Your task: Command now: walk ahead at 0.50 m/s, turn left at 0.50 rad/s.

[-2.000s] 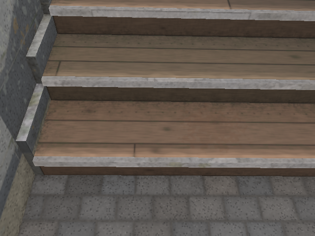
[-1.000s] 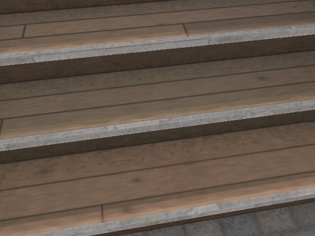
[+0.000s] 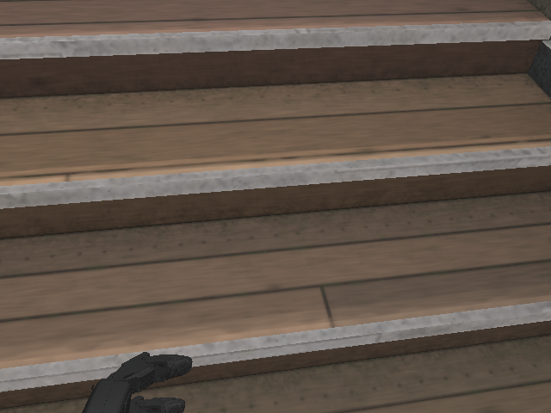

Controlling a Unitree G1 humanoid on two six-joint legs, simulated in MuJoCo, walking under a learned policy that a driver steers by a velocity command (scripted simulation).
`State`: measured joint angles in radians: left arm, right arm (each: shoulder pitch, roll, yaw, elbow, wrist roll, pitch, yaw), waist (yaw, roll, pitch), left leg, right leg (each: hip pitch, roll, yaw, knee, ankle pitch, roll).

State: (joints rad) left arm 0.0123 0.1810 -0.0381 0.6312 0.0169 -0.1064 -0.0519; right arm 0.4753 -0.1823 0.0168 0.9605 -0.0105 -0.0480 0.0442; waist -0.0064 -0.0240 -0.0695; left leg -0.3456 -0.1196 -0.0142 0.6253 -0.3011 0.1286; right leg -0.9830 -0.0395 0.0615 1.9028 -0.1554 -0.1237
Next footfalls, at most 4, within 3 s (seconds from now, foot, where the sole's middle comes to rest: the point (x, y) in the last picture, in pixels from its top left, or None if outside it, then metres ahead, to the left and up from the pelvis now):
0.30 right None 0.42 -0.09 -0.60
0.86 left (111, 314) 0.63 0.34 -0.45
1.40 right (181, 139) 1.00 0.23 -0.29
1.92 left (133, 3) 1.35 0.38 -0.13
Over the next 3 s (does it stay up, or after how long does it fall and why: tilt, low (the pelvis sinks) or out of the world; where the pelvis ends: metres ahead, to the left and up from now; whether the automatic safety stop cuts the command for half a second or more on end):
stays up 1.29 0.33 0.63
